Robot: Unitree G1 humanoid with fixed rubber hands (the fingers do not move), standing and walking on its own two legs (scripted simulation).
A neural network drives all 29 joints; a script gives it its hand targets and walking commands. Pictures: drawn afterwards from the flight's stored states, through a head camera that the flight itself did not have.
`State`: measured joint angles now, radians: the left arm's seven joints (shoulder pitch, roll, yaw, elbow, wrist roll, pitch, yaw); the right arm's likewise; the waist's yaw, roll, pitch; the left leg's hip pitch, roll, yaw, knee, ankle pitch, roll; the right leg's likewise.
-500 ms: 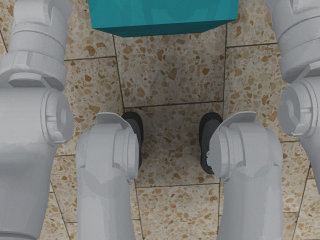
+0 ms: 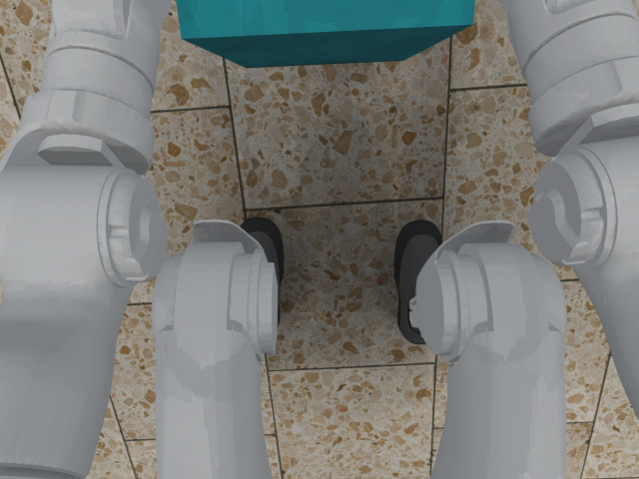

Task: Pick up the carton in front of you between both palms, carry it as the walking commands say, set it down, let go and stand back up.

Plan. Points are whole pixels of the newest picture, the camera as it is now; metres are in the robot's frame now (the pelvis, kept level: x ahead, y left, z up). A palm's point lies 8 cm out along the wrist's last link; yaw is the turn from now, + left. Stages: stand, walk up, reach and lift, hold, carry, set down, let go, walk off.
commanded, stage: reach and lift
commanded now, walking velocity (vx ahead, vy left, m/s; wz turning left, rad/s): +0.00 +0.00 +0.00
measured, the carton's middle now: out of the picture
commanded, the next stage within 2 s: none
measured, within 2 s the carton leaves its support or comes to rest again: leaves its support in 0.30 s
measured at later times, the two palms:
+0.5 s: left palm out of the picture +0.54 +0.18 -0.07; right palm out of the picture +0.55 -0.12 -0.07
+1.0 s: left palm out of the picture +0.49 +0.17 +0.09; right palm out of the picture +0.51 -0.13 +0.09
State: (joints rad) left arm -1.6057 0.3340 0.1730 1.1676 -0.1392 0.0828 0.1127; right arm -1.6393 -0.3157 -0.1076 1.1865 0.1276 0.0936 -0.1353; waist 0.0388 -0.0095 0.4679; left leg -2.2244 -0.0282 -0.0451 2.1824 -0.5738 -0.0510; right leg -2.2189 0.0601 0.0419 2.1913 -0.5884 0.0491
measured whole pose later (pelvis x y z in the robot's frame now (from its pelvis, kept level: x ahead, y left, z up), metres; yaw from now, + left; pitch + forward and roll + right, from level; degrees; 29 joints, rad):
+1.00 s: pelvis +0.00 +0.00 +0.14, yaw +0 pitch +43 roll +0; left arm -1.04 0.01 0.48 0.63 0.23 0.42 0.03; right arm -1.06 0.01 -0.47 0.66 -0.22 0.41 -0.06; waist 0.02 -0.02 -0.16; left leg -1.95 -0.10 -0.10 1.67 -0.47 -0.08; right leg -1.95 0.12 0.10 1.68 -0.49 0.07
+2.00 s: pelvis +0.10 +0.00 +0.39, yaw +1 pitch +6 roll +0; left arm -0.26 -0.15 0.27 0.42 0.22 0.48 0.02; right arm -0.26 0.15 -0.27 0.43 -0.22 0.47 -0.04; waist 0.01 0.00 -0.12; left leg -0.40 -0.05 -0.14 0.56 -0.26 -0.02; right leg -0.39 0.05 0.15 0.56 -0.28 0.02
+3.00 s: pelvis +0.11 +0.00 +0.41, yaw +1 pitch -4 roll +0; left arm -0.25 -0.15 0.22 0.28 0.27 0.69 0.00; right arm -0.25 0.15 -0.23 0.29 -0.27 0.68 0.00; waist 0.00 0.00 -0.01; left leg -0.10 -0.03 -0.14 0.37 -0.20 -0.02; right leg -0.09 0.03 0.14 0.38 -0.21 0.02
